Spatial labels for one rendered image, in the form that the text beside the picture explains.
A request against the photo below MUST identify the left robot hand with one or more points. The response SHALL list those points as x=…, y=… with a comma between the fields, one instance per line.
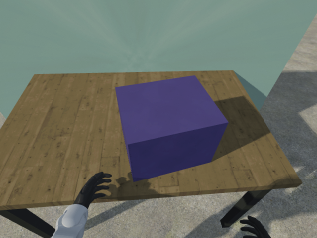
x=88, y=192

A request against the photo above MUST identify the right robot hand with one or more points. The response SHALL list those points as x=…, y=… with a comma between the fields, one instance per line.
x=258, y=229

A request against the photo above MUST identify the carton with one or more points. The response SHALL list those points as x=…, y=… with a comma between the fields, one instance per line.
x=168, y=126

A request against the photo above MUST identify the table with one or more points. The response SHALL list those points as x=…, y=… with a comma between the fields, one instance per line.
x=66, y=127

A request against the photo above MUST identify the robot left forearm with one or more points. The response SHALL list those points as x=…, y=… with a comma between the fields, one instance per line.
x=72, y=223

